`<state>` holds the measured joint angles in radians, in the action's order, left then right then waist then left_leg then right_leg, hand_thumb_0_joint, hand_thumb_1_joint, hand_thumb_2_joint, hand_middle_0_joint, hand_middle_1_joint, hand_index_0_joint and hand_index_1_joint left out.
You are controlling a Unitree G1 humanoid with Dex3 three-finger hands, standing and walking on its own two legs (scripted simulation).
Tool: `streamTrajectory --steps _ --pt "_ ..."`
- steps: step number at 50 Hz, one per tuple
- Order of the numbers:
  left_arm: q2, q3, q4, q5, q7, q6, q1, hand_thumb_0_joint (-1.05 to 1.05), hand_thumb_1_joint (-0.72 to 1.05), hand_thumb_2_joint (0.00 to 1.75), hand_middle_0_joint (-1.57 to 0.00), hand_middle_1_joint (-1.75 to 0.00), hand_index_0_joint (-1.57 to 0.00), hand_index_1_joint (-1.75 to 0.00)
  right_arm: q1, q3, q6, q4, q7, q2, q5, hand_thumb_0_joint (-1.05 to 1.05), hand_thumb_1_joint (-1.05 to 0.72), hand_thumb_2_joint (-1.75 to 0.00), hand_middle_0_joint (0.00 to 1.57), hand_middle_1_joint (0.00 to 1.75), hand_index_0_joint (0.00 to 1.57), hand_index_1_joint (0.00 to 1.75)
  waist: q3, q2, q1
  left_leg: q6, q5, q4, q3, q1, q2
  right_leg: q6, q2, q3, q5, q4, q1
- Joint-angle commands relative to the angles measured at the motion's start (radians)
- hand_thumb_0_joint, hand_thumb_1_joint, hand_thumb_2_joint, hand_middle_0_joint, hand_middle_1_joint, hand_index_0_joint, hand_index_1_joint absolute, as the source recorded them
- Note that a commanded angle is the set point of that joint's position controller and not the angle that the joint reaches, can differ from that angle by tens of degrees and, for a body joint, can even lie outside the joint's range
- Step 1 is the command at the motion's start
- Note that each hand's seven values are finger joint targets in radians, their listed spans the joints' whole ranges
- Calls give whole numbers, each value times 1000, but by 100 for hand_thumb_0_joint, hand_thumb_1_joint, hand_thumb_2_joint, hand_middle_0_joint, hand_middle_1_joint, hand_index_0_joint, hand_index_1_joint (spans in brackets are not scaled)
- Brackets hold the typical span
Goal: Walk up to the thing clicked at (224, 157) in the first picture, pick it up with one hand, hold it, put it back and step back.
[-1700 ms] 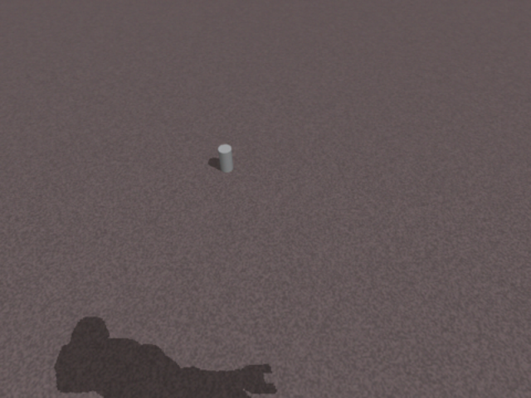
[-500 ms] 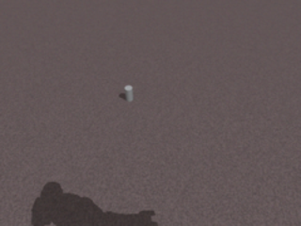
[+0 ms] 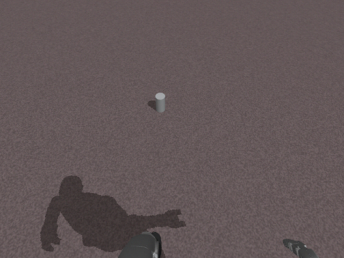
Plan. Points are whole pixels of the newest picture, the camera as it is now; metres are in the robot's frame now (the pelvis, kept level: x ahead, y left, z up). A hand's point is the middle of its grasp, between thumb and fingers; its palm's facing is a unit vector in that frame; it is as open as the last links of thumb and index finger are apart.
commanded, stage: walk up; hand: left
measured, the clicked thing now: (160, 102) +1.16 +0.15 -0.68
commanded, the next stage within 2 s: none
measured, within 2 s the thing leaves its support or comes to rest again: neither
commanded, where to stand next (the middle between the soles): +0.83 +0.01 m, yaw -1 degrees
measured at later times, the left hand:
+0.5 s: hand (94, 182) +0.30 +0.25 -0.11, palm faces -0.07 -0.90 -0.42, open 7.4 cm
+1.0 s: hand (110, 144) +0.45 +0.25 -0.14, palm faces +0.02 -0.93 -0.36, open 7.4 cm
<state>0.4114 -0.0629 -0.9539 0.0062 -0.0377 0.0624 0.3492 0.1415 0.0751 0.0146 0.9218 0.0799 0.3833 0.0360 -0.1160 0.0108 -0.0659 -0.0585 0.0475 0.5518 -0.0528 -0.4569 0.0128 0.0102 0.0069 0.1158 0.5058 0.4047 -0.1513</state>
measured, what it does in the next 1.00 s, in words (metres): walks ahead: right foot, then left foot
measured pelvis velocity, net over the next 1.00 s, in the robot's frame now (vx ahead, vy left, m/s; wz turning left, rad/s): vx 0.43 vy -0.03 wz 0.03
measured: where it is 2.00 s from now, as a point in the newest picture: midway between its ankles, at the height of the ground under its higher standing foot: (180, 160)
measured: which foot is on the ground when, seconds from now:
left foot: down 0.00-0.52, up 0.54-0.94, down 0.96-1.00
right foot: down 0.00-0.04, up 0.06-0.46, down 0.48-0.98, up 1.00-1.00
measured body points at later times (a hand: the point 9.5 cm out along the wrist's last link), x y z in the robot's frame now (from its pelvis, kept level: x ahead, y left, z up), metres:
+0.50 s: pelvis +0.23 -0.04 +0.01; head +0.23 -0.07 +0.46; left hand +0.30 +0.29 -0.08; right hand +0.25 -0.37 -0.12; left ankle +0.15 +0.10 -0.71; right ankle +0.32 -0.16 -0.72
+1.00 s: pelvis +0.43 -0.03 +0.00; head +0.44 -0.01 +0.45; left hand +0.45 +0.29 -0.12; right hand +0.54 -0.34 -0.09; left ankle +0.53 +0.07 -0.72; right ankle +0.32 -0.16 -0.70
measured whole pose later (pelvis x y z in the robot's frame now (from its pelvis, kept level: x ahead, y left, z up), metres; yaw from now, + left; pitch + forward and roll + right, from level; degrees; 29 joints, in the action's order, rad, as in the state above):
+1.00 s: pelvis +0.43 -0.03 +0.00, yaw +1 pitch -3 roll +0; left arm 0.42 -0.06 -0.85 0.01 -0.03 0.07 0.35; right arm 0.22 0.07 0.05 0.84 0.08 0.39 0.04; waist -0.09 -0.04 -0.04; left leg -0.04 0.17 0.63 -0.06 -0.41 0.01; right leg 0.01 -0.07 0.10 0.49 0.72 0.10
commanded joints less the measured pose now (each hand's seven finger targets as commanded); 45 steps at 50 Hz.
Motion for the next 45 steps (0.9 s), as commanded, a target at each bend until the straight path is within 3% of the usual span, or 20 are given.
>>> streamTrajectory --steps 1,2,3,5,7,9,15,19,23,24,25,26,27,28,31,33,35,38,43,45 --pt "145 -29 118 -26 24 14 73 0 90 90 -20 -30 -20 -30 336 123 42 -48 -34 324 30 0 -90 -90 20 30 20 30 317 238 190 -174 269 -90 387 770 212 26 13 -31 -302 712 607" --pt "201 -41 120 -31 31 10 100 0 90 90 -20 -30 -20 -30 308 121 49 -77 -38 366 -5 0 -90 -90 20 30 20 30 371 220 180 -285 389 -236 801 799 387 42 108 -153 64 866 725" --pt "258 -38 110 -17 36 6 49 0 90 90 -20 -30 -20 -30 254 130 49 -91 -42 352 -37 0 -90 -90 20 30 20 30 320 135 167 -282 541 -311 790 682 405 68 4 -235 30 894 709" --pt "239 -29 99 -20 18 13 39 0 90 90 -20 -30 -20 -30 105 87 51 -127 -48 287 -47 0 -90 -90 20 30 20 30 141 48 94 -161 406 -326 453 413 303 60 -56 -281 -117 847 664" --pt "210 -33 88 -22 4 9 73 0 90 90 -20 -30 -20 -30 99 67 65 -127 -51 243 -44 0 -90 -90 20 30 20 30 48 43 67 -123 255 -353 289 263 245 40 -77 -234 -181 740 609" --pt "189 -38 81 -11 -7 1 90 0 90 90 -20 -30 -20 -30 94 60 82 -137 -45 228 -35 0 -90 -90 20 30 20 30 32 52 49 -129 200 -361 194 181 205 11 -78 -199 -219 699 561" --pt "182 -50 134 13 -42 5 -37 0 90 90 -20 -30 -20 -30 85 69 100 -165 -26 268 -27 0 -90 -90 20 30 20 30 -32 152 69 -163 431 -411 149 142 218 -21 -142 -125 -307 330 591" --pt "181 -62 134 12 -45 16 -89 0 90 90 -20 -30 -20 -30 112 69 91 -169 -21 272 -31 0 -90 -90 20 30 20 30 17 119 82 -138 394 -342 140 171 207 1 -112 -97 -412 213 499" --pt "201 -72 108 22 -32 35 -34 0 90 90 -20 -30 -20 -30 130 56 75 -178 -25 247 -28 0 -90 -90 20 30 20 30 76 20 38 -103 268 -115 97 157 176 20 -53 -43 -310 141 321" --pt "228 -85 92 20 -17 48 67 0 90 90 -20 -30 -20 -30 156 40 74 -178 -28 211 -27 0 -90 -90 20 30 20 30 160 -82 -18 -75 119 135 50 155 125 47 -66 -98 -217 70 183" --pt "309 -105 92 31 -3 62 134 0 90 90 -20 -30 -20 -30 216 14 77 -193 -28 137 -36 0 -90 -90 20 30 20 30 225 -312 -24 -21 239 427 -38 -2 17 106 -270 -399 -113 -39 56" --pt "353 -109 105 14 3 65 129 0 90 90 -20 -30 -20 -30 232 14 71 -181 -32 168 -38 0 -90 -90 20 30 20 30 180 -295 -26 20 463 556 10 -212 -80 191 -433 -711 -124 -145 -29" --pt "363 -105 105 -1 6 57 103 0 90 90 -20 -30 -20 -30 190 27 63 -162 -49 244 -27 0 -90 -90 20 30 20 30 148 -237 -33 14 484 625 98 -231 -15 267 -489 -784 -183 -122 29" --pt "321 -95 118 -11 10 52 92 0 90 90 -20 -30 -20 -30 159 32 67 -155 -52 260 -31 0 -90 -90 20 30 20 30 106 -156 -27 14 437 639 152 -211 2 261 -441 -675 -286 -127 118" --pt "250 -67 128 -21 21 52 1 0 90 90 -20 -30 -20 -30 215 22 55 -114 -40 209 -51 0 -90 -90 20 30 20 30 92 -178 51 16 285 524 172 -106 15 113 -259 -280 -589 -89 199" --pt "243 -62 143 -16 21 54 -13 0 90 90 -20 -30 -20 -30 231 24 41 -106 -32 201 -44 0 -90 -90 20 30 20 30 92 -207 62 30 219 494 135 -64 -8 121 -216 -184 -685 -87 246" --pt "239 -64 169 -8 20 56 -14 0 90 90 -20 -30 -20 -30 197 27 31 -119 -25 194 -38 0 -90 -90 20 30 20 30 76 -189 56 52 181 438 123 -100 -5 161 -233 -151 -656 -116 238" --pt "245 -72 184 -1 20 55 0 0 90 90 -20 -30 -20 -30 95 30 31 -153 -14 190 -26 0 -90 -90 20 30 20 30 30 -149 27 63 146 271 110 -122 23 171 -254 -135 -548 -143 249" --pt "259 -71 194 4 16 49 0 0 90 90 -20 -30 -20 -30 25 34 47 -170 1 172 -18 0 -90 -90 20 30 20 30 37 -132 15 36 68 66 34 27 65 173 -292 -117 -504 -90 281" --pt "276 -74 201 5 19 43 -21 0 90 90 -20 -30 -20 -30 58 42 51 -161 1 180 -13 0 -90 -90 20 30 20 30 56 -115 44 8 97 24 25 113 61 169 -308 -141 -439 -49 308"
